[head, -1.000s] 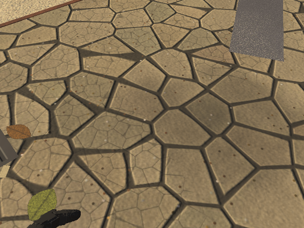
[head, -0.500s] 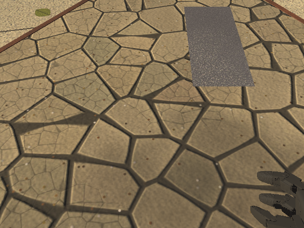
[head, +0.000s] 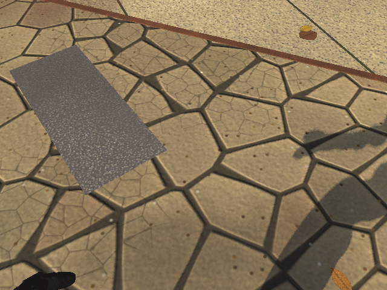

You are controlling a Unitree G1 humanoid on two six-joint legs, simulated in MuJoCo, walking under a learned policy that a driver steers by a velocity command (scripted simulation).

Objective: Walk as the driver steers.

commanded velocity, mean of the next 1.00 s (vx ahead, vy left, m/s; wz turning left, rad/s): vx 1.00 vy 0.00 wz -0.91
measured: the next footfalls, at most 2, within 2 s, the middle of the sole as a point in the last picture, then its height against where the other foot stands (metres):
left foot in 0.38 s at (163, 254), level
right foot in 0.86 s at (286, 205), level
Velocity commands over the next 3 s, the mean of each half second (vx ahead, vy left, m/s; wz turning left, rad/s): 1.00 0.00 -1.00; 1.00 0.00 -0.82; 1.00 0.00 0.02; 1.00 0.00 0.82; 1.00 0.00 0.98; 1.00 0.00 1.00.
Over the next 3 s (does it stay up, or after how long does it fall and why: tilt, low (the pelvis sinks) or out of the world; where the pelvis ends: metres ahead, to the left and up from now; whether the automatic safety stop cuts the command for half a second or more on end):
stays up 2.15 -1.09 0.03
